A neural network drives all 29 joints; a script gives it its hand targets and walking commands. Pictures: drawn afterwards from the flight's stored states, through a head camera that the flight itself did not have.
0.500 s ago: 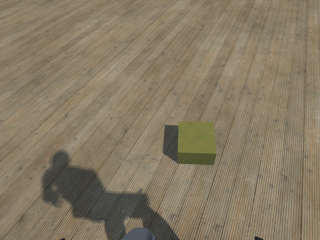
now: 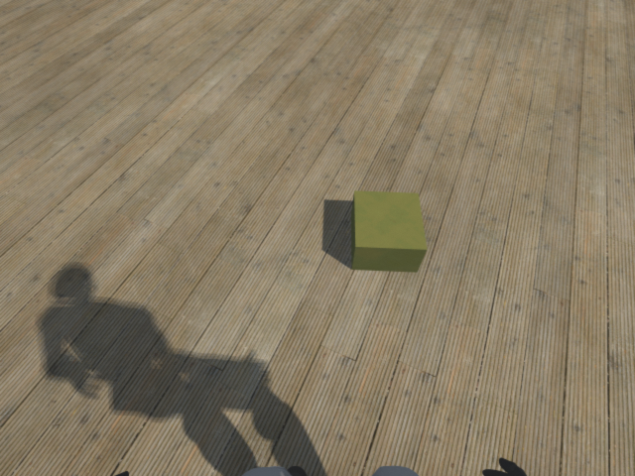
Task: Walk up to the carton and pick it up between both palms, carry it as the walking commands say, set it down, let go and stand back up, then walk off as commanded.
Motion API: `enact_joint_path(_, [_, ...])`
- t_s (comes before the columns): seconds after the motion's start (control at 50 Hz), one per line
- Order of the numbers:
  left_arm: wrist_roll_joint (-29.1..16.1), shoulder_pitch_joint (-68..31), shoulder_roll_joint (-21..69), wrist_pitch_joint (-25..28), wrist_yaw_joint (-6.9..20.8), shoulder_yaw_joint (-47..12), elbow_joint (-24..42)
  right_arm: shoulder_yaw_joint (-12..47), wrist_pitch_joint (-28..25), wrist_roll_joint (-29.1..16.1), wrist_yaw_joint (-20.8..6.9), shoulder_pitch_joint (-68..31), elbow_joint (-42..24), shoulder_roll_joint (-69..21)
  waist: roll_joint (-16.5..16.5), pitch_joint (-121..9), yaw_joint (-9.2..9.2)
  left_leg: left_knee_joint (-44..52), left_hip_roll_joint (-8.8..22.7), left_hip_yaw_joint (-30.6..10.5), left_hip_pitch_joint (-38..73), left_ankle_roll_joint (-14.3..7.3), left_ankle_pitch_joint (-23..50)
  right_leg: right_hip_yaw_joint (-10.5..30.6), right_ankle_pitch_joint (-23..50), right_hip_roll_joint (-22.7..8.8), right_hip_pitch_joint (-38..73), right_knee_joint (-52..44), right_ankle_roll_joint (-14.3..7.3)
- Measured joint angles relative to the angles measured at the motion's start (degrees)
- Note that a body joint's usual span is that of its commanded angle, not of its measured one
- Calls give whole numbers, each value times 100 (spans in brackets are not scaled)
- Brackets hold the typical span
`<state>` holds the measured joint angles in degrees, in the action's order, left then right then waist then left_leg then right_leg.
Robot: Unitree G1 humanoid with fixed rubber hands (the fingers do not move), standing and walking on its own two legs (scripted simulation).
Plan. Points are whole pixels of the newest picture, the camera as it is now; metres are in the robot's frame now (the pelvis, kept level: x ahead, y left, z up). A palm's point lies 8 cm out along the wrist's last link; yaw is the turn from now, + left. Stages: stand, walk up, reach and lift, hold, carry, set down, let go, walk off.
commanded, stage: walk off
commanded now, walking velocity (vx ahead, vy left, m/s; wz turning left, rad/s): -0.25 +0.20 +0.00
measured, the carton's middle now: (385, 231) +0.97 -0.22 -0.69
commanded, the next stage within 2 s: stand in 1.20 s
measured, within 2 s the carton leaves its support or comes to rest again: neither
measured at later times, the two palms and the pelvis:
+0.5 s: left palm out of the picture -0.10 +0.35 -0.13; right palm out of the picture -0.03 -0.18 -0.13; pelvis -0.14 +0.07 -0.02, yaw +3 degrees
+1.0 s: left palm out of the picture -0.22 +0.37 -0.11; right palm out of the picture -0.19 -0.15 -0.14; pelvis -0.28 +0.09 -0.01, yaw +0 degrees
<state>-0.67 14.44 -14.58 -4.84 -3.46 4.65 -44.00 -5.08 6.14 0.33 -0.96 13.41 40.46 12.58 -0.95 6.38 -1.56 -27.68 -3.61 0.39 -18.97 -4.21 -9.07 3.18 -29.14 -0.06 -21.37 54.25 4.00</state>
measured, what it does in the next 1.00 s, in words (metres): walks backwards: right foot, then left foot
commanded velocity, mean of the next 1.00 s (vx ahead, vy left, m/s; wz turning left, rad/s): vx -0.25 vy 0.20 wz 0.00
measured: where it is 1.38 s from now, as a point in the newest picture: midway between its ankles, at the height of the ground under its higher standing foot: outside the picture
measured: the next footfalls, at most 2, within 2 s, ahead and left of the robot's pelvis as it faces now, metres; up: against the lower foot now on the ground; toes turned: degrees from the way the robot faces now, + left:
right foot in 0.10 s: +0.01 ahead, -0.13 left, +0.00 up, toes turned +3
left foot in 0.46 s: -0.14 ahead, +0.18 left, +0.00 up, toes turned -2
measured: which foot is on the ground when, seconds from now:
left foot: down 0.00-0.10, up 0.12-0.44, down 0.46-0.94, up 0.96-1.00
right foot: up 0.00-0.08, down 0.10-0.46, up 0.48-0.92, down 0.94-1.00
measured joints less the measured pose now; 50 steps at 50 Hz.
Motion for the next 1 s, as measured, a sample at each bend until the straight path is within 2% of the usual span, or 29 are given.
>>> enact_joint_path(0.08, [-5,0,0,4,-16,0,-1,0,0,0,3,104,0,-1,-35,-3,13,-50,-29,101,-208,6,187,2,114,0,364,-1427,-67])
enact_joint_path(0.12, [30,-1,8,20,-23,0,-9,0,0,0,4,122,3,-1,-58,25,17,-305,-51,111,-374,54,66,-2,1003,0,439,-1862,-212])
enact_joint_path(0.14, [80,11,22,22,-25,1,-24,-1,10,0,4,123,13,1,-76,52,11,-791,-64,83,-516,126,-429,-16,1265,-8,445,-1840,-294])
enact_joint_path(0.18, [160,68,34,23,-42,2,-36,-1,22,0,-14,98,13,13,-76,46,1,-2409,-134,-119,-973,241,-1046,-13,1322,-70,445,-1841,-349])
enact_joint_path(0.24, [206,66,36,29,-70,1,-44,0,23,0,-94,92,8,55,-86,32,23,-4224,-156,-459,-1216,328,-1120,-19,1345,-214,436,-1849,-350])
enact_joint_path(0.28, [206,34,38,42,-71,0,-42,1,27,0,-112,127,5,70,-94,24,35,-4573,-155,-599,-995,446,-1129,-25,1399,-337,431,-1850,-344])
enact_joint_path(0.32, [208,3,40,63,-71,-1,-42,1,43,0,-114,143,2,74,-100,21,38,-4433,-156,-627,-635,560,-1143,-29,1459,-469,407,-1851,-311])
enact_joint_path(0.36, [217,-4,41,72,-67,-2,-42,1,56,-1,-114,117,-2,76,-103,22,41,-3842,-138,-633,-217,633,-1258,-34,1528,-578,337,-1852,-264])
enact_joint_path(0.46, [259,-9,30,60,-22,-2,-44,1,59,-1,-95,12,18,59,-16,57,39,-1006,91,-617,1013,612,-1667,-23,1771,-708,76,-1842,42])
enact_joint_path(0.48, [259,-7,13,46,-6,-1,-64,3,58,-1,-99,0,64,7,100,123,3,-963,25,-556,1032,520,-1628,34,1586,-755,62,-1782,45])
enact_joint_path(0.52, [210,18,27,-34,6,1,-116,1,56,-1,-140,90,69,-14,92,139,-24,-1000,67,-530,987,336,-1463,20,526,-617,-90,-1002,41])
enact_joint_path(0.54, [164,15,26,-68,-8,1,-114,0,56,-1,-149,133,68,-18,92,136,-22,-941,86,-530,966,276,-1353,16,295,-510,-209,-394,29])
enact_joint_path(0.62, [89,3,23,-82,-12,-1,-110,0,56,0,-114,117,65,-20,114,128,-27,-587,78,-481,794,183,-937,23,227,-67,-393,1395,20])
enact_joint_path(0.68, [87,1,21,-62,-1,-1,-105,0,52,0,-78,-66,63,-21,126,78,-31,-345,31,-302,515,93,-656,33,221,46,-398,1712,20])
enact_joint_path(0.76, [42,-66,18,-25,9,-1,-101,1,-18,0,12,-96,64,-47,99,73,-2,-39,-42,-137,205,25,-270,40,171,44,-294,1181,19])
enact_joint_path(0.9, [-18,-92,17,28,-6,-1,-103,2,-24,0,61,117,66,-55,-6,71,43,60,-66,24,-59,15,116,41,85,43,208,-1090,-14])
enact_joint_path(0.94, [-9,-88,17,30,-24,-1,-103,2,-25,0,46,136,66,-55,-13,46,42,-81,-91,50,-215,57,164,44,449,40,383,-1753,-107])
enact_joint_path(0.96, [27,-88,24,35,-26,-1,-107,1,-24,0,44,124,68,-53,-29,69,44,-271,-101,49,-307,92,27,38,1033,41,383,-1874,-213])
enact_joint_path(1.0, [120,-46,63,38,-32,0,-123,1,-1,0,35,89,75,-43,-65,99,29,-1521,-146,-72,-672,213,-855,6,1363,19,389,-1831,-392])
